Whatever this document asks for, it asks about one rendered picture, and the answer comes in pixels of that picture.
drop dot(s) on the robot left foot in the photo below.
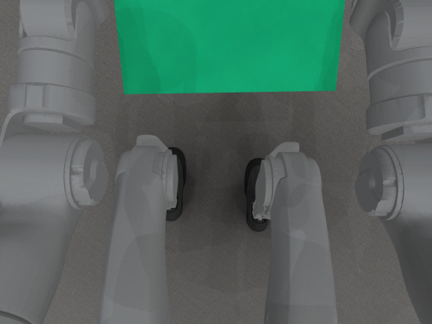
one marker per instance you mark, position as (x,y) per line
(174,213)

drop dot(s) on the carton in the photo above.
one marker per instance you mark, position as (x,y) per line
(205,46)

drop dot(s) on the right robot upper arm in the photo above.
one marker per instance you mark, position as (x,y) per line
(394,183)

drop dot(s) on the left robot forearm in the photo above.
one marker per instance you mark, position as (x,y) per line
(57,50)

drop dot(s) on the robot right thigh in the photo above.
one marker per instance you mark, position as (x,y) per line
(301,286)

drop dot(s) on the right robot forearm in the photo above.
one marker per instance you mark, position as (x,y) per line
(397,37)

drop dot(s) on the left robot upper arm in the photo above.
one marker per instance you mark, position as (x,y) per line
(46,182)

